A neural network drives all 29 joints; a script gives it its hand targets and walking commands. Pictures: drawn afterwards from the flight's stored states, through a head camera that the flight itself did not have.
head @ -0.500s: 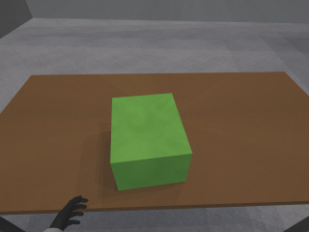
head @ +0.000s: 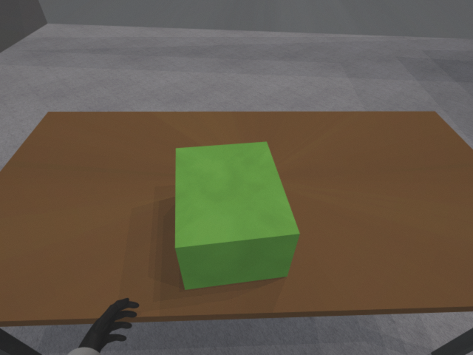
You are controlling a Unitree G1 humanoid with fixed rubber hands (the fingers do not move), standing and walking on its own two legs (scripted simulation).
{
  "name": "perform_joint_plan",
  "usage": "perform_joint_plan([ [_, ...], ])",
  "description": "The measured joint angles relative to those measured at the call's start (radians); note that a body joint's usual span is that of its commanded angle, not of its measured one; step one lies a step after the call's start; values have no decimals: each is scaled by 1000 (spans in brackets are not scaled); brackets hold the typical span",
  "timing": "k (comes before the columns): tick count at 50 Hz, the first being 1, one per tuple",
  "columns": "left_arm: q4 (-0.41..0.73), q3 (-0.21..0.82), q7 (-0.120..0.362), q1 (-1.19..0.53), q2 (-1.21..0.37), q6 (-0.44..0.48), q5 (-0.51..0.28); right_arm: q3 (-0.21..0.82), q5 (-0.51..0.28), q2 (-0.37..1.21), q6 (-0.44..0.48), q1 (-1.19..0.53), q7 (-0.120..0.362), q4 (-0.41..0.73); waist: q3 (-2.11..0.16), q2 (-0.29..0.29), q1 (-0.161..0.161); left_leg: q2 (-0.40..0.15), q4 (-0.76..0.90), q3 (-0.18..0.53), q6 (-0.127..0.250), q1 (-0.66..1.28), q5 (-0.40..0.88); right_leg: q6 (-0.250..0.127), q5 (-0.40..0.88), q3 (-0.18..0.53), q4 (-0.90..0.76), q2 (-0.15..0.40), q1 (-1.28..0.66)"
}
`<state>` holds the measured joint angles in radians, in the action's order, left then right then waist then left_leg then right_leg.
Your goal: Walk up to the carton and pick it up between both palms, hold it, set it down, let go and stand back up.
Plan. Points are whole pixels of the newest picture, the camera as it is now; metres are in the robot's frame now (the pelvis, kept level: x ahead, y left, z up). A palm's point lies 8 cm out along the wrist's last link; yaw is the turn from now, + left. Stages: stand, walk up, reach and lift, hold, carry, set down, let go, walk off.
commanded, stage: stand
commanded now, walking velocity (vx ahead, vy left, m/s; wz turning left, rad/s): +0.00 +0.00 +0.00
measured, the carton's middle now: (229, 209) +0.48 +0.03 -0.05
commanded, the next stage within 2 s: none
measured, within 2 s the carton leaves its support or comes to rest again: neither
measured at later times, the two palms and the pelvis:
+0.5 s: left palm (94, 344) +0.19 +0.25 -0.06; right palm out of the picture +0.09 -0.29 -0.10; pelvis +0.00 +0.01 +0.00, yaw +0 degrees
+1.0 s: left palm (93, 345) +0.18 +0.25 -0.06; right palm out of the picture +0.11 -0.29 -0.10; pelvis +0.00 +0.01 +0.00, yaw +1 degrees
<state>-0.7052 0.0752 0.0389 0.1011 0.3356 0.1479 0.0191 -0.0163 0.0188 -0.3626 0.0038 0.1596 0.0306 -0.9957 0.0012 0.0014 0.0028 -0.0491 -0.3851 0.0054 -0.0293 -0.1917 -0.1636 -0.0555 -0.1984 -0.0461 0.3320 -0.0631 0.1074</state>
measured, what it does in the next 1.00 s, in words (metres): stands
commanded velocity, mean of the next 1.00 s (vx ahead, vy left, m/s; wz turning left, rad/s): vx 0.00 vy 0.00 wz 0.00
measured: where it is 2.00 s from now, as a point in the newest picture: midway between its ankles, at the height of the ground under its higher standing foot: outside the picture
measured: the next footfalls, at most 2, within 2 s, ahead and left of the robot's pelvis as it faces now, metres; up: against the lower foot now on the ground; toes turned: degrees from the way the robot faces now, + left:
none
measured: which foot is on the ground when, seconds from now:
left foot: down 0.00-1.00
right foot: down 0.00-1.00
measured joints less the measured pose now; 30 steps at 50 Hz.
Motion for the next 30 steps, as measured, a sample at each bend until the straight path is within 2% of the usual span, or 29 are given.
perform_joint_plan([
  [6,4,4,4,3,4,6,3,0,-4,7,8,0,1,3,5,-1,10,6,4,2,3,-1,4,4,0,-2,1,6,1],
  [30,32,11,-2,19,4,11,0,1,-5,10,2,-39,6,4,6,-8,2,10,-3,1,6,-3,-3,6,-6,-2,6,10,3],
])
